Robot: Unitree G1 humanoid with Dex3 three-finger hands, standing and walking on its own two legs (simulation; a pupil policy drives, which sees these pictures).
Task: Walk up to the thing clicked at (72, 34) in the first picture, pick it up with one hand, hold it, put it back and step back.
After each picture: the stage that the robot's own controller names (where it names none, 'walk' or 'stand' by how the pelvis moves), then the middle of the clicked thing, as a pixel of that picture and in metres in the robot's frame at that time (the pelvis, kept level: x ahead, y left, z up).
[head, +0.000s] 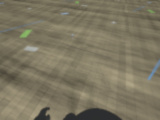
stand; (72, 36) +2.01 +0.50 -0.72
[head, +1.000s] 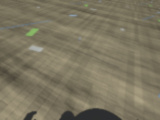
walk; (79, 39) +1.91 +0.25 -0.70
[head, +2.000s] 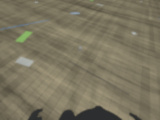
walk; (80, 49) +1.34 +0.18 -0.71
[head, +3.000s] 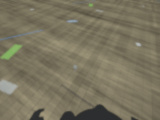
walk; (75, 68) +0.87 +0.21 -0.72
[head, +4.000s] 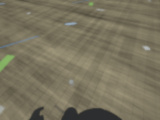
walk; (71, 83) +0.55 +0.25 -0.69
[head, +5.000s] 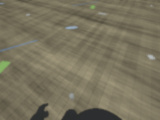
stand; (71, 96) +0.36 +0.19 -0.70
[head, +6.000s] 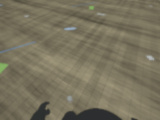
stand; (69, 99) +0.33 +0.21 -0.71
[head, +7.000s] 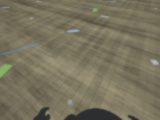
stand; (70, 103) +0.30 +0.22 -0.72
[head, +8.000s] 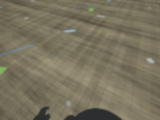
stand; (68, 104) +0.28 +0.22 -0.72
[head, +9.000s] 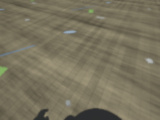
stand; (68, 103) +0.30 +0.24 -0.73
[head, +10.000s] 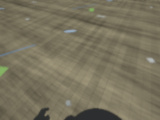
stand; (68, 103) +0.29 +0.24 -0.73
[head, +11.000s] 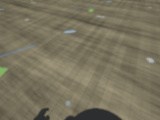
go down; (68, 104) +0.29 +0.24 -0.73
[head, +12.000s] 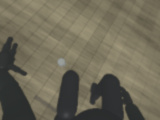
go down; (61, 63) +0.40 +0.22 -0.34
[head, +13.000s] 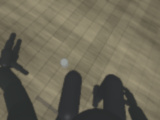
approach; (64, 63) +0.41 +0.21 -0.31
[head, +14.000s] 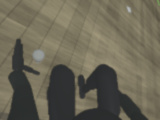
close in; (38, 56) +0.41 +0.24 -0.23
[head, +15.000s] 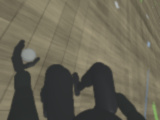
close; (28, 56) +0.39 +0.25 -0.23
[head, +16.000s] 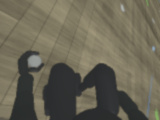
lift; (34, 62) +0.35 +0.24 -0.23
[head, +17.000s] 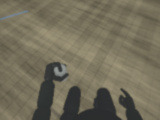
lift; (61, 73) +0.31 +0.19 -0.01
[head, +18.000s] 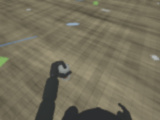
hold; (64, 72) +0.33 +0.18 +0.03
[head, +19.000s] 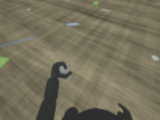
hold; (65, 73) +0.33 +0.18 +0.01
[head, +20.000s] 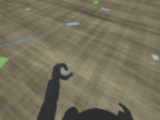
hold; (66, 74) +0.32 +0.17 +0.00
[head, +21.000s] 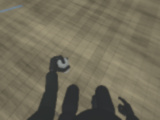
crouch; (64, 65) +0.38 +0.18 -0.06
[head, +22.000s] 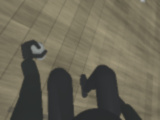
lower; (39, 51) +0.44 +0.24 -0.19
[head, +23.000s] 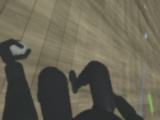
lower; (19, 51) +0.43 +0.26 -0.24
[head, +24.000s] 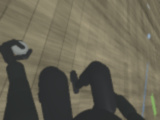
lower; (21, 51) +0.43 +0.26 -0.23
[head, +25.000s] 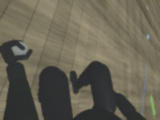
lower; (21, 51) +0.42 +0.26 -0.23
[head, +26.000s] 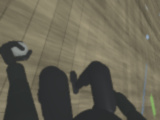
lower; (20, 51) +0.42 +0.26 -0.23
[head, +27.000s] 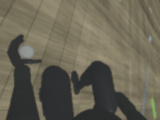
open; (26, 53) +0.41 +0.24 -0.23
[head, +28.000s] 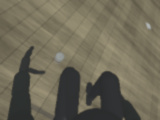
stand; (59, 58) +0.42 +0.21 -0.27
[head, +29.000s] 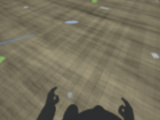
stand; (70, 95) +0.35 +0.18 -0.64
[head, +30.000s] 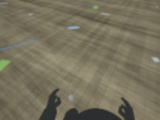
stand; (71, 98) +0.35 +0.19 -0.67
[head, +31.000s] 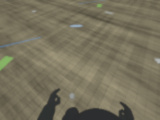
stand; (72, 96) +0.35 +0.18 -0.67
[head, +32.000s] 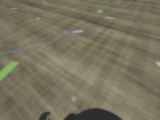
walk; (73, 99) +0.36 +0.19 -0.72
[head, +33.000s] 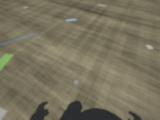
walk; (76, 83) +0.50 +0.16 -0.70
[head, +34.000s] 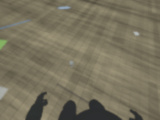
walk; (71, 64) +0.76 +0.23 -0.70
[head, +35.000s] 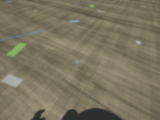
stand; (76, 63) +0.99 +0.23 -0.70
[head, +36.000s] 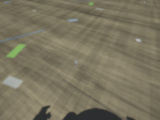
stand; (76, 63) +0.98 +0.24 -0.73
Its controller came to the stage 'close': yes
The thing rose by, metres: 0.72
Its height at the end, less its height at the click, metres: +0.00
